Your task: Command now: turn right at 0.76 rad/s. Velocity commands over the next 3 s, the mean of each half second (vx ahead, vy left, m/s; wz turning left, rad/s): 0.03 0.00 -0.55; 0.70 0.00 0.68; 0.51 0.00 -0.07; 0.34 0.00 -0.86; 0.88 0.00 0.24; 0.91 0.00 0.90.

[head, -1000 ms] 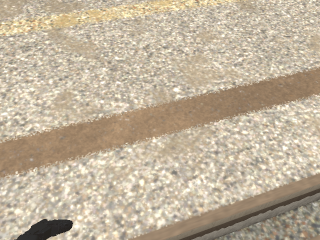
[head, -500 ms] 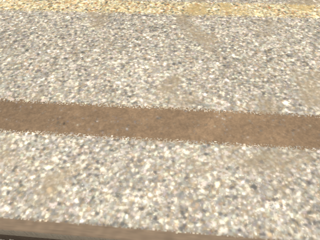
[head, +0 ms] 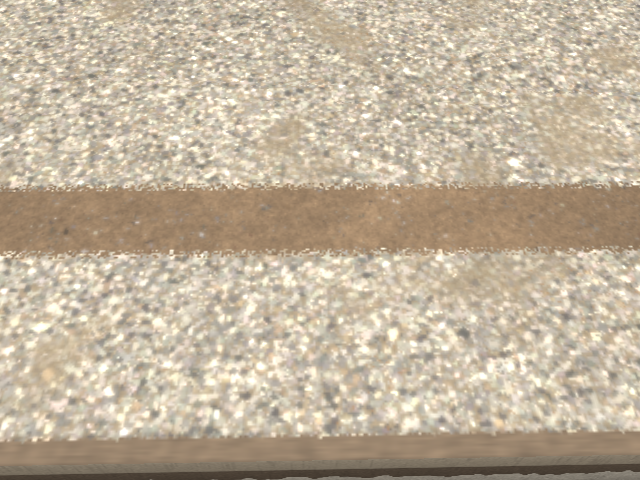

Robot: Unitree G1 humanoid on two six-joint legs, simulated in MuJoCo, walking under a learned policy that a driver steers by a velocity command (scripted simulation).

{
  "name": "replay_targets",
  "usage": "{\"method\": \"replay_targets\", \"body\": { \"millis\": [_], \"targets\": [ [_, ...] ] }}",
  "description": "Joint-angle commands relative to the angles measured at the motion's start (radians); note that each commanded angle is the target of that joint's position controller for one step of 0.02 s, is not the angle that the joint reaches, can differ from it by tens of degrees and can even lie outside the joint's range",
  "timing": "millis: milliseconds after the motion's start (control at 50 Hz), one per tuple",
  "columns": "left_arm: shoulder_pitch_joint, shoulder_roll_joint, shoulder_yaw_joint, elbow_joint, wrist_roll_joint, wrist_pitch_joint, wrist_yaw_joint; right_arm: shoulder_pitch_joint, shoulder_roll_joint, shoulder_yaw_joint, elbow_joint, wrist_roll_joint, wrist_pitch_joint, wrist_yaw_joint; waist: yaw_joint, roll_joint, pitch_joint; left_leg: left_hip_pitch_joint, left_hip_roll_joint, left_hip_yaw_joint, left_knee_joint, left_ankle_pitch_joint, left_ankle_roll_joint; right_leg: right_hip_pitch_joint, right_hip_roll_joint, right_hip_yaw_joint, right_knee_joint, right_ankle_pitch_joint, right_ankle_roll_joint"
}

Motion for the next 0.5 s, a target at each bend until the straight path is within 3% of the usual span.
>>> {"method": "replay_targets", "body": {
  "millis": [20,80,120,140,160,180,200,220,240,260,280,300,320,360,380,420,440,460,480,500],
  "targets": [
    [-0.049,0.035,0.005,-0.127,0.012,0.001,-0.013,-0.038,-0.159,-0.053,-0.043,0.002,-0.022,0.001,-0.042,0.172,-0.083,0.093,0.251,-0.034,-0.074,0.558,0.209,-0.020,-0.058,-0.009,-0.090,0.105,0.002],
    [-0.082,0.037,0.006,-0.176,-0.001,-0.012,-0.047,-0.029,-0.208,-0.070,-0.010,0.003,-0.011,0.002,-0.052,0.177,-0.106,0.118,0.278,0.007,-0.046,0.617,0.198,0.042,-0.051,-0.057,-0.202,0.110,-0.042],
    [-0.051,0.055,0.017,-0.187,-0.008,-0.006,-0.058,-0.042,-0.214,-0.074,0.001,0.023,-0.011,0.012,-0.043,0.182,-0.118,0.136,0.293,0.024,0.004,0.617,0.174,0.086,-0.041,-0.079,-0.278,0.096,-0.073],
    [-0.010,0.066,0.025,-0.183,-0.007,-0.001,-0.059,-0.064,-0.211,-0.073,0.006,0.046,-0.014,0.019,-0.018,0.178,-0.120,0.128,0.294,0.045,0.057,0.581,0.151,0.136,-0.030,-0.095,-0.365,0.126,-0.095],
    [0.042,0.075,0.037,-0.170,-0.004,0.002,-0.053,-0.064,-0.199,-0.071,0.018,0.058,-0.019,0.026,0.010,0.151,-0.139,0.088,0.267,0.083,0.156,0.559,0.112,0.244,0.002,-0.115,-0.464,0.204,-0.126],
    [0.139,0.133,0.067,-0.151,0.001,0.002,-0.032,-0.005,-0.171,-0.064,0.044,0.051,-0.029,0.038,0.046,0.053,-0.182,-0.032,0.202,0.123,0.352,0.452,0.046,0.446,0.017,-0.049,-0.561,0.361,-0.184],
    [0.168,0.309,0.110,-0.174,-0.006,-0.003,-0.006,0.003,-0.106,-0.040,-0.001,-0.012,-0.042,0.045,0.015,-0.282,-0.195,-0.393,0.050,0.140,0.673,-0.263,-0.058,0.685,-0.244,0.366,-0.571,0.900,-0.336],
    [0.130,0.306,0.094,-0.221,0.038,-0.029,-0.013,-0.081,-0.111,-0.035,-0.041,-0.027,-0.054,0.043,0.035,-0.253,-0.326,-0.551,-0.067,-0.103,0.885,-0.441,-0.081,0.710,-0.354,0.649,-0.631,0.802,-0.517],
    [0.100,0.258,0.081,-0.227,0.040,-0.047,-0.020,-0.134,-0.166,-0.047,-0.038,0.001,-0.063,0.042,0.056,-0.117,-0.289,-0.583,-0.038,-0.174,0.921,-0.373,-0.061,0.659,-0.338,0.564,-0.674,0.683,-0.493],
    [0.056,0.226,0.072,-0.224,0.023,-0.055,-0.011,-0.143,-0.173,-0.051,-0.037,0.014,-0.069,0.035,0.025,-0.069,-0.217,-0.578,-0.020,-0.190,0.885,-0.282,-0.039,0.584,-0.284,0.498,-0.684,0.556,-0.438],
    [-0.015,0.175,0.056,-0.235,-0.002,-0.050,0.001,-0.104,-0.182,-0.055,-0.005,0.011,-0.065,0.027,-0.012,-0.033,-0.170,-0.560,0.009,-0.184,0.837,-0.208,-0.036,0.522,-0.255,0.420,-0.687,0.489,-0.380],
    [-0.082,0.132,0.036,-0.253,-0.004,-0.039,0.017,-0.070,-0.200,-0.061,0.016,0.009,-0.054,0.022,-0.039,-0.059,-0.163,-0.500,0.023,-0.170,0.804,-0.158,-0.040,0.452,-0.238,0.349,-0.684,0.519,-0.351],
    [-0.105,0.106,0.020,-0.265,0.012,-0.034,0.027,-0.040,-0.197,-0.060,0.040,0.012,-0.044,0.025,-0.046,-0.081,-0.183,-0.427,0.014,-0.144,0.816,-0.124,-0.048,0.403,-0.217,0.296,-0.682,0.580,-0.340],
    [-0.105,0.066,-0.005,-0.254,0.040,-0.034,0.032,-0.003,-0.154,-0.044,0.064,0.020,-0.030,0.029,-0.054,-0.078,-0.213,-0.359,0.008,-0.118,0.782,-0.070,-0.062,0.383,-0.192,0.224,-0.688,0.621,-0.332],
    [-0.103,0.034,-0.020,-0.242,0.044,-0.031,0.039,0.009,-0.134,-0.036,0.072,0.020,-0.025,0.033,-0.051,-0.047,-0.221,-0.328,0.012,-0.118,0.740,-0.048,-0.065,0.381,-0.191,0.193,-0.697,0.641,-0.337],
    [-0.114,-0.008,-0.042,-0.210,0.052,-0.029,0.040,0.033,-0.086,-0.012,0.091,0.022,-0.021,0.045,-0.053,-0.069,-0.201,-0.259,0.043,-0.128,0.569,0.003,-0.065,0.374,-0.163,0.117,-0.718,0.541,-0.310],
    [-0.074,0.038,-0.026,-0.195,0.050,-0.028,0.036,0.032,-0.098,-0.010,0.093,0.028,-0.023,0.053,-0.021,-0.100,-0.191,-0.262,0.035,-0.101,0.532,0.017,-0.060,0.384,-0.162,0.118,-0.765,0.288,-0.307],
    [-0.018,0.117,0.003,-0.178,0.048,-0.028,0.030,0.022,-0.124,-0.016,0.083,0.033,-0.024,0.058,0.017,-0.147,-0.162,-0.276,0.004,-0.050,0.563,-0.007,-0.056,0.380,-0.173,0.143,-0.819,0.070,-0.317],
    [-0.003,0.149,0.012,-0.171,0.051,-0.033,0.025,0.002,-0.165,-0.027,0.065,0.043,-0.029,0.058,0.031,-0.157,-0.103,-0.328,0.010,-0.067,0.558,-0.023,-0.042,0.367,-0.200,0.188,-0.867,-0.093,-0.322],
    [-0.004,0.150,0.016,-0.167,0.048,-0.046,0.021,-0.008,-0.185,-0.034,0.057,0.050,-0.037,0.059,0.032,-0.146,-0.062,-0.382,0.015,-0.080,0.538,-0.036,-0.027,0.388,-0.225,0.227,-0.895,-0.182,-0.318]
  ]
}}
